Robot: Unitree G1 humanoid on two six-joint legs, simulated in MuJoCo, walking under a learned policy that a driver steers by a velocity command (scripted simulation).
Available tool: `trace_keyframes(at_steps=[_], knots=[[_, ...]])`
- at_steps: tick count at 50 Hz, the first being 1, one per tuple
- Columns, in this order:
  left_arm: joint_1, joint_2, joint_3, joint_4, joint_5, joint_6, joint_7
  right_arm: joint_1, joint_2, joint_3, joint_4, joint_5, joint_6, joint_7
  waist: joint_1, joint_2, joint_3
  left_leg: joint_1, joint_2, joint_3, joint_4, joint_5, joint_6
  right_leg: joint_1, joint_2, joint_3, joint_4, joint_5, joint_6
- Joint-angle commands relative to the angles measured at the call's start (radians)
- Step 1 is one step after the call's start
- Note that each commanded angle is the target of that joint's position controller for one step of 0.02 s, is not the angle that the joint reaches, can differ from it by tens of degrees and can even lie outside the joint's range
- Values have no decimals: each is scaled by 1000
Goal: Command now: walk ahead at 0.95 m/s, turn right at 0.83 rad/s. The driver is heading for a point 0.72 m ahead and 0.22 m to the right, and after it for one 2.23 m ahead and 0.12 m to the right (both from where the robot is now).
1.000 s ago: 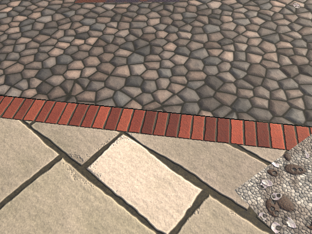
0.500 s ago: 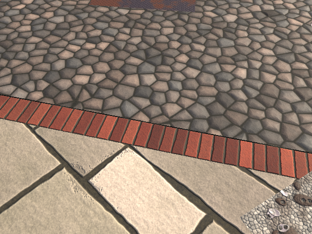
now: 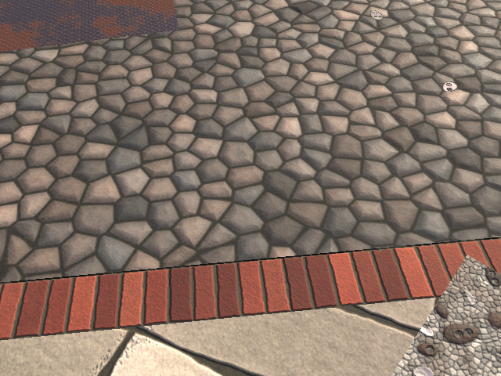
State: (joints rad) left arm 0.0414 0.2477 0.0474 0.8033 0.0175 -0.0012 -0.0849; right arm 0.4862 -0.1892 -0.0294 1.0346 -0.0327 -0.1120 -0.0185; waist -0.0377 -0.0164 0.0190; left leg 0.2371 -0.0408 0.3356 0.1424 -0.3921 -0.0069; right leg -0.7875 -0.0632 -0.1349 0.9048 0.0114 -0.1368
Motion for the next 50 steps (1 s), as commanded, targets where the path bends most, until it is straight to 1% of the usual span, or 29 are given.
trace_keyframes(at_steps=[1,3,5,6,7,8,10,11,13,17,21,23,24,26,27,28,29,30,31,32,35,39,41,44,46,47,48,49,50], knots=[[-90,43,-5,-90,-7,-14,3,-18,-176,-26,-55,5,-1,-27,65,81,110,-116,270,13,54,1278,-6,167,96,-117,-134,-25,-54],[96,95,12,-52,-14,-11,17,-45,-247,-47,-79,-1,30,-45,171,145,-3,-64,307,5,321,1598,0,356,158,-127,-143,-134,-90],[473,193,66,52,-13,-13,45,-138,-286,-66,-128,-12,57,-28,332,145,-156,-246,330,-59,841,1448,58,769,181,-18,-214,-319,-153],[465,220,103,59,-43,-2,64,-205,-254,-70,-144,1,52,-6,341,-33,-142,-504,146,-73,1254,643,49,950,120,147,-337,-380,-188],[317,304,99,29,-2,0,64,-182,-90,-28,-255,-3,22,21,116,-206,-93,-991,5,-198,1532,-82,0,1086,-82,655,-402,-318,-318],[354,324,108,11,12,6,65,-279,-131,-22,-332,7,-13,20,172,-78,-201,-1120,4,-404,1569,-30,-3,1142,-181,934,-594,-485,-410],[344,200,81,46,12,-16,81,-307,-167,-19,-339,0,-35,21,84,127,7,-1093,121,-434,1332,48,1,865,-161,837,-706,-485,-296],[296,194,75,36,12,-32,89,-299,-160,-14,-325,-20,-19,17,38,146,50,-1025,145,-424,1273,43,-12,743,-105,729,-706,-389,-258],[258,165,54,18,-5,-62,98,-265,-152,-5,-322,-50,29,26,-16,133,68,-922,186,-412,1157,39,-52,561,-20,595,-717,-309,-233],[314,194,62,10,-12,-92,84,-502,-129,22,-435,-26,48,44,47,68,128,-820,174,-329,767,276,-85,390,85,480,-755,-73,-190],[394,224,79,19,-25,-88,72,-593,-136,30,-487,3,41,45,129,-26,53,-721,92,-312,491,494,-37,574,64,494,-697,254,-120],[368,241,84,8,-26,-87,79,-545,-172,19,-486,5,36,35,97,-37,1,-598,52,-331,386,461,-16,656,57,502,-600,417,-74],[355,267,89,4,-21,-88,82,-458,-214,1,-464,7,34,24,55,-44,-69,-483,21,-338,386,397,-7,696,56,511,-486,559,-48],[239,297,93,-25,-2,-97,73,-67,-318,-50,-374,16,30,-12,-180,-45,-260,-70,68,-359,427,228,9,566,97,484,-31,526,-10],[217,124,49,-63,7,-107,75,128,-372,-69,-334,-19,26,-30,-211,147,-364,154,302,-601,420,-121,18,361,170,416,345,-163,-13],[357,52,16,-137,-59,-102,75,-11,-435,-79,-359,-52,26,-14,-33,484,-448,213,543,-1223,135,-318,100,108,228,307,546,-515,12],[317,137,17,-98,-26,-80,87,-160,-323,-73,-393,-40,34,-1,-24,288,-305,69,490,-1195,96,-515,128,25,126,280,581,-389,0],[257,166,25,-93,-7,-66,76,-224,-231,-51,-401,-29,39,3,-22,157,-185,-64,442,-990,113,-416,128,24,75,246,530,-306,10],[215,154,21,-95,12,-60,60,-207,-192,-42,-367,-32,39,8,-21,65,-110,-183,387,-861,108,-219,131,57,51,237,488,-277,16],[170,122,14,-118,30,-56,41,-161,-170,-32,-321,-30,32,9,-12,58,-70,-261,338,-758,101,-109,128,78,33,254,451,-278,17],[135,53,-18,-168,36,-42,22,-90,-144,-20,-232,-2,-3,29,40,106,9,-360,302,-652,50,43,155,43,37,312,356,-311,32],[-54,104,-42,-261,41,-54,3,-122,-197,-32,-226,19,-10,34,70,72,94,-483,232,-499,-86,183,178,96,-22,176,-35,-112,79],[-102,81,-58,-265,25,-65,-13,-98,-251,-46,-224,28,-12,41,50,70,93,-600,220,-448,-153,358,171,359,21,100,-175,-37,85],[-65,137,-37,-243,22,-72,16,-43,-319,-61,-202,29,-7,47,69,73,34,-417,241,-422,-3,770,158,476,69,92,-279,-97,73],[218,188,-4,-154,38,-81,51,-30,-340,-65,-191,33,4,40,208,72,-147,-442,187,-384,428,914,128,822,108,91,-335,-173,60],[377,260,24,-126,59,-84,76,-42,-287,-52,-211,33,4,42,275,19,-249,-645,122,-366,746,640,115,1057,-66,253,-345,-361,49],[430,343,44,-128,89,-89,90,52,-105,-17,-259,54,5,39,188,-244,-408,-908,31,-384,1125,-103,105,1255,-382,721,-469,-718,3],[401,313,44,-137,58,-78,92,0,-170,-28,-278,58,18,35,192,-199,-402,-985,35,-423,1249,-33,123,1137,-403,942,-651,-848,-14],[304,231,26,-127,44,-80,92,-91,-197,-38,-287,45,30,35,147,-108,-195,-1045,88,-414,1238,78,124,992,-342,767,-650,-762,-6]])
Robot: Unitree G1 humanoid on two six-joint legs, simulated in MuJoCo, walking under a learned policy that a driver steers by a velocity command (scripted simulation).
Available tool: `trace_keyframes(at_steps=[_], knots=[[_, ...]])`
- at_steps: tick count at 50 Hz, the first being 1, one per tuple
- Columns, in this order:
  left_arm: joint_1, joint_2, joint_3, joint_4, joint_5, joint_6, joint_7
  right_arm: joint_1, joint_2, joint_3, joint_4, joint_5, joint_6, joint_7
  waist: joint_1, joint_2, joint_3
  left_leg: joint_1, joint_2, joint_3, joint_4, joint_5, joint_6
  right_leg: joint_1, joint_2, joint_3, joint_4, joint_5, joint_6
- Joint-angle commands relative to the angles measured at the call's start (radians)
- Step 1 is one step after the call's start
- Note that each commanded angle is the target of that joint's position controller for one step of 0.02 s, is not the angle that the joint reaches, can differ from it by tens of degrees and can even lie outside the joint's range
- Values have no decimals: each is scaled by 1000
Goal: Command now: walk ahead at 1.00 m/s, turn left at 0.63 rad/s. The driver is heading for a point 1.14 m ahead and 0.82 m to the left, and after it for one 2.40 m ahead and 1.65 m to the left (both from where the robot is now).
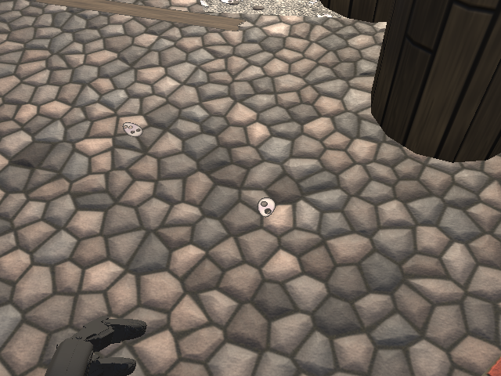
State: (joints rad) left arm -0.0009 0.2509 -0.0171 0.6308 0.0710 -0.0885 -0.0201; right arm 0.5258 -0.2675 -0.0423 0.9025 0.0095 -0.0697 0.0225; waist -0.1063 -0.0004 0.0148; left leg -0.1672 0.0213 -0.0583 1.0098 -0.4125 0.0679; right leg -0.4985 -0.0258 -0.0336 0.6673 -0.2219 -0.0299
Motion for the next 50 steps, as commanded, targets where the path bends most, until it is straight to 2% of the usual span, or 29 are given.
trace_keyframes(at_steps=[1,3,4,6,8,12,14,16,17,18,19,20,21,22,23,26,30,33,36,37,38,39,40,41,42,43,44,47,50], knots=[[294,169,80,53,-19,0,23,-164,-105,-21,-151,-7,-6,3,187,-78,-91,-626,61,-11,317,154,40,584,-335,508,-411,-329,-108],[281,118,68,77,-29,-13,22,-141,-74,-21,-135,-24,25,20,122,-118,-36,-557,94,-11,281,168,16,453,-278,309,-439,-96,-87],[289,86,62,101,-42,-22,20,-161,-54,-20,-132,-30,43,26,110,-92,-6,-557,108,-8,273,175,12,422,-242,227,-470,-52,-63],[315,80,64,133,-57,-41,15,-241,-36,-16,-176,-36,65,38,95,-91,34,-624,128,7,254,212,3,425,-254,127,-501,106,-62],[321,67,61,152,-54,-51,14,-333,-27,-7,-217,-39,70,49,88,-72,65,-650,119,44,191,306,3,413,-217,-13,-528,239,-51],[328,115,69,177,-51,-57,27,-486,-38,14,-281,-33,63,77,81,-31,121,-514,68,168,-137,479,50,390,-156,-217,-573,484,-7],[375,166,76,189,-52,-52,37,-513,-57,16,-285,-32,60,81,81,-27,99,-391,-17,261,-243,494,86,463,-159,-258,-500,906,17],[378,238,94,179,-45,-25,56,-388,-103,3,-251,-29,61,69,-1,-88,4,-244,-89,282,-265,397,118,559,-196,-253,-287,1281,30],[341,267,103,164,-38,-5,63,-230,-143,-15,-210,-29,61,60,-87,-107,-76,-81,-115,261,-259,340,143,541,-219,-237,-84,1358,22],[294,279,109,142,-31,13,61,-19,-192,-43,-146,-29,58,42,-178,-97,-165,146,-125,200,-290,272,180,447,-228,-206,202,1276,3],[288,243,105,145,-26,21,43,54,-235,-72,-107,-22,59,14,-181,10,-168,323,-98,103,-365,213,213,257,-113,-205,586,626,7],[315,81,62,89,-8,5,27,-43,-326,-90,-116,-19,72,-1,-32,263,-95,429,65,-212,-327,407,277,-135,55,-151,990,-286,42],[317,121,56,-23,-34,-20,27,-76,-391,-107,-171,-34,81,-1,-10,239,-309,619,205,-660,-586,129,444,-369,75,76,1083,-274,47],[236,166,54,-30,-26,-43,27,-95,-336,-103,-187,-30,81,-10,-18,56,-208,517,238,-754,-754,-45,401,-424,12,132,984,-190,39],[219,175,53,-21,-29,-50,26,-131,-274,-88,-173,-29,75,-16,39,-52,-59,333,214,-691,-792,-24,353,-388,-29,128,861,-125,40],[236,143,40,-9,6,7,28,-197,-203,-59,-170,-20,28,-25,153,-117,48,-54,94,-467,-801,210,313,-184,-99,125,657,-161,89],[34,83,14,-103,-13,32,5,-193,-206,-62,-176,-15,-5,-16,117,-55,101,-269,-30,-306,-852,314,262,-43,-105,53,260,63,115],[-36,73,7,-122,-44,27,-4,-157,-226,-76,-170,-5,-5,-5,55,13,51,-192,-46,-294,-819,487,196,78,-43,34,22,311,90],[-29,123,22,-124,-49,20,6,-141,-242,-86,-169,-6,0,-12,50,46,9,-31,-10,-344,-719,625,147,154,-5,63,-119,280,69],[38,158,37,-104,-49,17,15,-150,-261,-90,-172,-11,1,-15,82,49,-37,18,-8,-354,-627,752,125,231,23,66,-134,204,62],[170,205,59,-71,-52,13,27,-171,-292,-96,-175,-19,1,-13,157,36,-125,36,-21,-341,-455,851,101,371,44,59,-126,95,51],[382,245,81,-24,-49,9,44,-228,-292,-94,-187,-23,-6,-7,284,19,-217,-65,-58,-305,-203,820,77,604,8,63,-114,27,37],[598,312,107,10,-19,4,67,-248,-153,-56,-219,-27,-19,-10,345,-130,-342,-242,-119,-228,152,368,75,838,-220,297,-139,-343,16],[481,387,118,-10,8,7,59,-120,-39,-18,-288,26,-18,-7,179,-475,-435,-521,-199,-114,388,-115,43,944,-476,925,-414,-594,-74],[336,294,117,-37,-4,17,52,-169,-121,-15,-255,-7,5,-19,171,-283,-289,-638,-94,-77,453,7,54,793,-437,947,-453,-769,-110],[279,203,94,-42,-15,22,48,-246,-165,-26,-252,-31,18,-9,176,-139,-170,-636,-42,-47,406,86,49,665,-381,733,-424,-648,-98],[280,162,84,-15,-16,23,42,-282,-166,-28,-253,-38,28,7,166,-49,-92,-605,-5,-35,357,120,40,551,-333,561,-419,-441,-81],[353,119,72,82,-38,-1,34,-347,-98,-10,-297,-50,67,48,133,-84,11,-598,62,-30,309,147,23,421,-250,263,-465,-152,-29],[353,119,72,110,-49,-27,15,-423,-88,4,-352,-47,82,58,106,-76,37,-635,73,-2,265,267,12,385,-246,82,-511,69,-24]])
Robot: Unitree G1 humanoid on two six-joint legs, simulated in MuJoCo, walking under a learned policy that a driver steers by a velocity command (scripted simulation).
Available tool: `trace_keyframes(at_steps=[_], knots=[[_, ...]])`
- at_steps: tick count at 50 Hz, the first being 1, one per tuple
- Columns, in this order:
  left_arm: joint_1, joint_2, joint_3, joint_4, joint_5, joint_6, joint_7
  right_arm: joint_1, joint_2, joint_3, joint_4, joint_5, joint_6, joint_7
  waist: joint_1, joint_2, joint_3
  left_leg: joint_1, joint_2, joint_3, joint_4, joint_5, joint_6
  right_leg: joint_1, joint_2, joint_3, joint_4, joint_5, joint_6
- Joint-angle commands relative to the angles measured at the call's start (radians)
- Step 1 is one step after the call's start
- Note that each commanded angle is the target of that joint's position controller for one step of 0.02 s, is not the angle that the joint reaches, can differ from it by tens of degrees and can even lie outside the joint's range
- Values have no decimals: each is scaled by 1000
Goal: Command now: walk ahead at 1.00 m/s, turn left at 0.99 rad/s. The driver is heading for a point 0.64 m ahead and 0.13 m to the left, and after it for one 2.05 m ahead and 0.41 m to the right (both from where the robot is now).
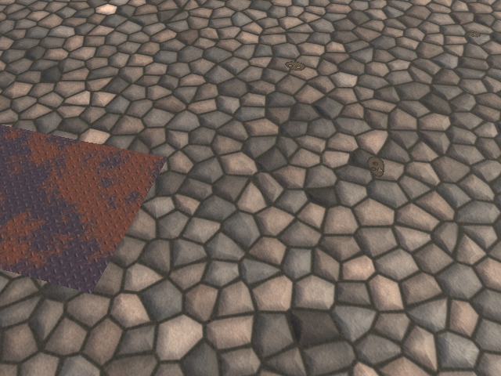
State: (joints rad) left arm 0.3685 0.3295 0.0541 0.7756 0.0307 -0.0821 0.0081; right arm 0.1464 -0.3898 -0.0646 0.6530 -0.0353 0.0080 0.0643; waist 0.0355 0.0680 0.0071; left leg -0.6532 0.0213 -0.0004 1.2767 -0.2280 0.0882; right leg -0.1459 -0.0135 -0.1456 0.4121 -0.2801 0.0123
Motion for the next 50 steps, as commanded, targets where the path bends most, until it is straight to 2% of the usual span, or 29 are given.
trace_keyframes(at_steps=[1,5,8,11,12,13,14,15,16,17,18,20,23,25,26,29,31,32,33,34,35,36,37,38,41,43,46,48,50], knots=[[-30,44,1,-31,-5,-39,-15,-72,31,29,-115,2,5,17,-46,-139,60,-144,71,-46,-43,134,-10,14,-242,128,-273,181,-60],[39,72,7,19,-1,-48,-9,-214,26,40,-150,4,4,39,-21,-97,139,-102,43,84,-319,249,23,63,-191,-59,-318,427,-22],[101,116,13,39,1,-35,8,-254,41,49,-144,6,-5,43,-23,-112,117,44,-51,212,-488,210,83,173,-183,-149,-217,1024,12],[68,203,36,22,5,11,34,6,-30,16,-67,9,-10,16,-186,-195,-47,343,-139,206,-522,54,136,227,-251,-130,170,1464,4],[13,213,40,-4,9,26,31,221,-78,-13,2,11,-16,-1,-275,-196,-129,581,-150,147,-567,7,175,117,-264,-102,438,1409,-19],[-11,184,39,-15,13,33,16,340,-112,-45,57,19,-21,-30,-301,-100,-162,823,-117,40,-663,-12,210,-104,-178,-101,800,800,-23],[-23,32,2,-68,32,24,0,256,-190,-64,50,40,-9,-49,-175,126,-103,911,65,-272,-628,108,249,-451,-8,-70,1159,-197,-5],[-33,76,4,-194,2,0,-1,250,-255,-78,-1,5,6,-47,-151,114,-303,1144,204,-732,-844,-61,439,-721,42,153,1300,-221,21],[-124,107,-2,-204,6,-27,-3,269,-208,-78,4,10,7,-57,-172,-62,-219,1053,232,-794,-994,-161,395,-777,-23,229,1199,-133,15],[-122,104,-8,-191,-2,-36,-3,237,-152,-65,27,10,-4,-66,-113,-133,-62,870,216,-712,-1041,-119,355,-744,-64,220,1080,-78,12],[-122,93,-12,-174,11,-26,1,201,-115,-52,39,9,-22,-71,-56,-187,1,713,173,-617,-1043,-23,321,-662,-96,212,999,-82,20],[-64,74,-19,-147,38,17,-4,151,-53,-21,39,18,-60,-82,22,-198,63,479,115,-465,-1050,237,291,-522,-137,203,876,-108,50],[-163,3,-41,-189,25,30,-18,163,-62,-17,78,26,-91,-67,22,-152,102,317,20,-245,-1034,758,222,-395,-125,124,584,17,56],[-209,-37,-56,-192,10,22,-28,194,-42,-15,107,35,-96,-55,-22,-89,54,310,-67,-128,-1001,848,141,-259,-66,72,362,283,16],[-374,-27,-44,-232,-30,-30,-17,227,23,-8,98,95,-94,-81,-108,-168,43,311,-38,-183,-980,669,125,-248,-19,101,275,391,31],[-405,4,-26,-255,-30,-65,-23,318,-46,-18,155,67,-65,-109,-118,-17,-8,523,5,-237,-924,547,79,-229,49,126,50,581,-5],[-280,65,8,-223,-19,-66,-19,285,-40,-20,155,47,-53,-108,-24,47,-77,579,1,-246,-767,670,31,-86,85,119,42,574,-37],[-136,85,22,-185,-14,-65,-19,216,-43,-22,133,44,-49,-103,76,55,-134,548,-25,-217,-589,685,-13,67,53,123,21,662,-53],[44,128,28,-141,-2,-59,-15,167,2,-9,87,22,-49,-99,145,-31,-263,413,-79,-185,-267,379,-68,318,-116,256,126,1031,-97],[49,125,11,-117,34,-56,-32,467,118,22,140,49,-47,-82,6,-355,-488,170,-228,-248,167,-486,-127,617,-456,702,177,1275,-348],[34,94,19,-141,9,-46,-40,516,22,15,181,59,-37,-69,45,-261,-593,142,-175,-333,253,-425,-125,617,-443,829,107,1018,-367],[-82,63,13,-161,-11,-33,-35,361,-35,-4,144,72,-24,-69,45,-170,-423,98,-122,-278,224,-367,-136,453,-390,699,53,809,-340],[-186,32,0,-160,-23,-18,-31,247,-38,-7,109,59,-12,-82,5,-55,-254,84,-75,-203,148,-301,-140,239,-328,604,-3,632,-296],[-235,3,-16,-156,-22,-10,-29,187,-33,-12,95,52,1,-91,-23,-30,-138,95,-51,-164,90,-269,-142,61,-277,536,-53,555,-274],[-287,-8,-21,-124,-2,-7,-41,256,61,0,107,45,25,-102,-97,-130,-77,265,3,-100,-166,-210,-143,-187,-165,363,-130,553,-231],[-267,47,0,-105,-9,-3,-40,195,82,8,76,26,16,-115,-83,-166,-106,298,-6,-65,-321,-206,-155,-190,-146,352,-119,691,-248],[-242,124,36,-115,-29,33,-22,124,29,-6,54,29,30,-125,-56,-165,-157,271,-14,-99,-382,-139,-150,-141,-177,457,-141,314,-257],[-249,126,43,-130,-40,57,-8,51,15,-14,34,32,39,-128,-41,-176,-99,225,-25,-116,-418,-123,-141,-179,-167,534,-187,-34,-241],[-235,116,48,-133,-44,74,7,2,23,-14,20,33,27,-127,-30,-197,-61,204,-42,-126,-471,-120,-139,-186,-150,580,-192,-122,-228]])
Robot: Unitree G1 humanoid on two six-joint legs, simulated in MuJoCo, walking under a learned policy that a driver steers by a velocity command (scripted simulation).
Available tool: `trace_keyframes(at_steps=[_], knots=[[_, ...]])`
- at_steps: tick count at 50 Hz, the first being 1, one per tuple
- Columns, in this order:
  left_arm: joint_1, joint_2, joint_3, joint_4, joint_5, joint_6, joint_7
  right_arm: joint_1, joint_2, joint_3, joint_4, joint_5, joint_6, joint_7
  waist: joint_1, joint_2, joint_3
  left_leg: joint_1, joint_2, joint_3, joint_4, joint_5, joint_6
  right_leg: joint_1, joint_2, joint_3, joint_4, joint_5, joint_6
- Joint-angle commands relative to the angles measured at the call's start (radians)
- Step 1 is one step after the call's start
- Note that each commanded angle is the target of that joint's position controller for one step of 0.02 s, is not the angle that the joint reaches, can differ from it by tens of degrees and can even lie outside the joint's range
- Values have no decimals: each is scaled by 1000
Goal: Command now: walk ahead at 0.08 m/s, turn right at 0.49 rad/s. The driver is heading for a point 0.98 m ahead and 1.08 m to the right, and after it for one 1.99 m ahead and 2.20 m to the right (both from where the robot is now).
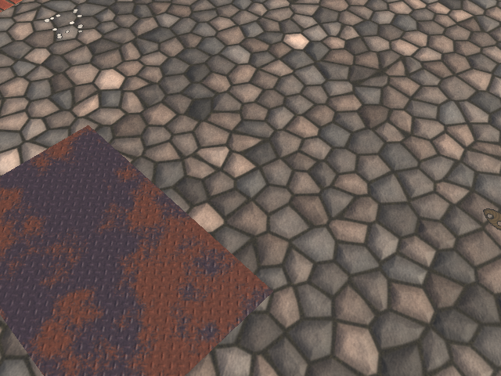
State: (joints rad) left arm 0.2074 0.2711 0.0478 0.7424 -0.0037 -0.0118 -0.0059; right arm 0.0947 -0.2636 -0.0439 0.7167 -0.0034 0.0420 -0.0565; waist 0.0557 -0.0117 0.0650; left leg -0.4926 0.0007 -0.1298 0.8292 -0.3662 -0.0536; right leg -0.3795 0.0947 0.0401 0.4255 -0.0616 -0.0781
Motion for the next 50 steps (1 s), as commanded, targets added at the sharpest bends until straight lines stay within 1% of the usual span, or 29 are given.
trace_keyframes(at_steps=[1,4,6,7,8,9,10,12,13,16,19,23,26,28,29,30,31,32,34,35,36,38,43,44,45,47,48,49,50], knots=[[-61,173,59,-99,-11,10,28,40,-96,-34,-47,2,-19,-3,-44,-120,-121,47,-31,0,-57,21,2,64,-250,409,-197,-336,-133],[-47,176,72,-109,-17,27,38,34,-87,-33,-45,16,-53,9,-42,-134,-144,105,-61,1,-205,25,13,115,-226,455,-164,-281,-117],[-74,174,77,-127,-30,39,41,102,-100,-42,-23,26,-68,20,-88,-142,-156,244,-60,22,-417,124,41,87,-183,453,-124,-260,-79],[-61,148,72,-134,-35,44,42,143,-143,-57,-12,20,-70,20,-93,-110,-181,383,28,-15,-492,181,75,3,-137,411,-57,-328,-32],[-54,98,61,-157,-37,44,39,134,-226,-76,-17,-15,-61,13,-62,112,-176,477,246,-229,-526,202,192,-195,-27,239,166,-465,30],[-33,134,74,-172,-29,31,29,67,-218,-77,-38,-54,-59,17,-31,285,-155,408,394,-379,-550,425,297,-298,27,97,431,-535,80],[3,208,96,-145,-19,30,22,-3,-149,-58,-78,-56,-63,11,-15,197,-156,392,388,-296,-527,517,299,-295,-38,95,604,-483,117],[56,197,102,-104,-16,55,27,-73,-94,-43,-101,-19,-63,3,6,118,-149,397,271,-112,-481,512,220,-307,-60,62,745,-370,154],[58,174,94,-106,-16,65,24,-70,-91,-40,-101,-9,-62,0,-5,123,-129,390,260,-61,-478,545,222,-333,-76,48,815,-339,173],[-43,122,70,-168,-32,71,7,-11,-115,-45,-95,-20,-46,-13,-59,146,-93,412,239,42,-503,534,250,-376,-126,-21,750,-254,206],[-100,97,54,-214,-26,67,-9,37,-158,-62,-88,-21,-36,-14,-96,152,-121,474,278,85,-491,563,270,-336,-163,-42,610,-251,211],[-106,103,55,-234,-22,75,-26,19,-208,-87,-93,-6,-38,9,-89,168,-133,421,315,174,-472,583,252,-170,-166,-107,437,-264,168],[-104,121,71,-240,-26,98,-33,21,-211,-99,-86,24,-53,36,-77,186,-133,431,345,211,-412,579,211,-79,-150,-136,294,-272,119],[-37,131,89,-218,-28,103,-32,20,-190,-101,-73,42,-57,45,-29,158,-152,383,326,280,-276,548,140,83,-111,-157,102,-159,64],[56,189,116,-190,-22,98,-14,78,-155,-94,-49,35,-62,53,6,40,-188,251,258,338,-89,460,70,289,-105,-79,-2,50,10],[110,358,156,-198,-15,88,7,55,-83,-71,-116,-20,-70,55,-17,-319,-202,-149,119,370,263,-204,-32,550,-376,334,35,629,-134],[78,353,143,-233,25,54,-6,-32,-94,-64,-158,-33,-77,45,25,-304,-339,-293,18,134,446,-354,-53,540,-493,564,-9,565,-328],[66,296,127,-224,24,29,-16,-96,-143,-75,-159,-9,-76,38,49,-168,-314,-300,37,62,483,-289,-29,505,-450,468,-42,450,-298],[46,213,103,-194,-43,14,2,-58,-156,-83,-135,5,-91,38,-5,-66,-229,-299,77,31,323,-97,21,408,-340,415,-126,-296,-192],[-1,202,92,-206,-46,15,7,-51,-176,-91,-135,5,-95,41,-28,-91,-183,-256,68,34,243,-37,28,318,-322,431,-175,-502,-180],[-24,204,87,-220,-34,11,13,-51,-175,-93,-132,4,-103,49,-37,-120,-156,-220,44,45,205,13,28,265,-303,445,-209,-582,-178],[-18,215,87,-218,-21,0,25,-55,-153,-87,-125,10,-127,61,-41,-124,-130,-175,11,49,76,65,24,225,-280,435,-226,-559,-171],[29,234,88,-200,-32,-12,33,-100,-111,-68,-126,24,-161,80,-26,-158,-88,-33,-51,52,-163,118,-1,124,-223,424,-182,-488,-157],[50,283,101,-176,52,15,-8,-58,-97,-42,-100,-60,-100,97,-7,-199,-99,20,-53,124,-124,78,-18,85,-158,390,-173,-539,-132],[27,261,98,-188,46,27,-29,-72,-98,-43,-118,-50,-77,99,-15,-185,-62,57,-55,124,-151,63,-26,20,-140,400,-166,-535,-126],[-34,238,87,-211,25,30,-47,-28,-120,-40,-124,-16,-72,88,-61,-158,-51,234,-57,111,-228,71,-22,-112,-138,450,-140,-533,-112],[-89,225,83,-228,24,27,-44,65,-135,-46,-101,-5,-79,76,-126,-120,-58,384,-44,95,-292,109,-6,-204,-127,460,-81,-549,-90],[-131,189,72,-243,28,18,-35,209,-177,-59,-65,-8,-90,60,-204,-44,-74,588,-5,83,-340,82,16,-347,-84,416,46,-584,-50],[-142,92,44,-261,25,0,-23,348,-266,-76,-45,-33,-106,41,-259,174,-135,719,212,-139,-468,-170,44,-444,29,256,358,-602,-11]])
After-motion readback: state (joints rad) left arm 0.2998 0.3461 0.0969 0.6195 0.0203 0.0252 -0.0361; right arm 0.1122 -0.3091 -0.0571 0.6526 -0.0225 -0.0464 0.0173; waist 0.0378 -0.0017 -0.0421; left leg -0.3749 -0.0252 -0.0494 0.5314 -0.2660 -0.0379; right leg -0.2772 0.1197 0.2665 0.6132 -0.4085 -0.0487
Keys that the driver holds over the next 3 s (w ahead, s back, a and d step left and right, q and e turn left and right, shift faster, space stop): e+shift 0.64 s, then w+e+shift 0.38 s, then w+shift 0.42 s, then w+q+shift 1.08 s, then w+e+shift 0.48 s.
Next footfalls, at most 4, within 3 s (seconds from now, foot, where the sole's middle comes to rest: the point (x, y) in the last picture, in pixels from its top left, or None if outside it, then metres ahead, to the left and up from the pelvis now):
0.14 left None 0.10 0.14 -0.77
0.58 right None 0.02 -0.13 -0.77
1.00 left None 0.25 -0.05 -0.77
1.42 right None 0.18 -0.49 -0.77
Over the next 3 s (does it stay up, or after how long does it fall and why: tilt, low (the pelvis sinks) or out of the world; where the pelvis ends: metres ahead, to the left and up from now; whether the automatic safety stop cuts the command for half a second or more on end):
stays up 1.18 -1.24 0.00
